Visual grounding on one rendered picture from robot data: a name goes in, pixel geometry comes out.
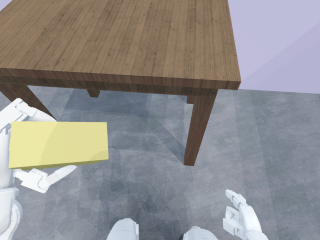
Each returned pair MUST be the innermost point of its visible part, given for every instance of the right robot forearm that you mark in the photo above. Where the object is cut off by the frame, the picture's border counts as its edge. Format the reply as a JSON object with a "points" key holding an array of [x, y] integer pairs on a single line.
{"points": [[255, 235]]}

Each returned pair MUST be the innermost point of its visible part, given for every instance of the robot right thigh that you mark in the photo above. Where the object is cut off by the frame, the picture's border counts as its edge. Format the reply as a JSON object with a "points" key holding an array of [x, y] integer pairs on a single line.
{"points": [[199, 234]]}

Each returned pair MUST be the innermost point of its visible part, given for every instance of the robot thigh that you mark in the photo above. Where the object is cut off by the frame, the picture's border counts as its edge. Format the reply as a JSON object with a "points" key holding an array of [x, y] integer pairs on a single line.
{"points": [[199, 234], [125, 229]]}

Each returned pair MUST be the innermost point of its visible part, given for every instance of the right robot hand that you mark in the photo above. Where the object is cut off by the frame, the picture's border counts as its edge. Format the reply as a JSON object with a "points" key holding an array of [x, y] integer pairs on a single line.
{"points": [[242, 221]]}

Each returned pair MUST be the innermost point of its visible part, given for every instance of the robot left thigh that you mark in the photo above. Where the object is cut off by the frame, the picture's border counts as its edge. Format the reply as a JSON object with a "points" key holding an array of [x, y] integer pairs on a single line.
{"points": [[125, 229]]}

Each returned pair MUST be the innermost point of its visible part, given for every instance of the left robot hand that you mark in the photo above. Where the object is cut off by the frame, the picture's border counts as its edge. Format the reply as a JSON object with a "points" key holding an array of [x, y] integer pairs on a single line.
{"points": [[37, 180]]}

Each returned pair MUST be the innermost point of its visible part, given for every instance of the table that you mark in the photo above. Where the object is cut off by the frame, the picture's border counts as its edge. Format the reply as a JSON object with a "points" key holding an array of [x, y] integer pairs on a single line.
{"points": [[170, 47]]}

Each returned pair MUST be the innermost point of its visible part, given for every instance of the sponge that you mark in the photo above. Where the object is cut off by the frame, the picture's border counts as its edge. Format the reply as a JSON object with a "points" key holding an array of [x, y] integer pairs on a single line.
{"points": [[52, 144]]}

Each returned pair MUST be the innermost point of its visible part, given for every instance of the left robot forearm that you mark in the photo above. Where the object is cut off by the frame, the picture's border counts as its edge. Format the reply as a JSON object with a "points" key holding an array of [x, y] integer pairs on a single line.
{"points": [[11, 213]]}

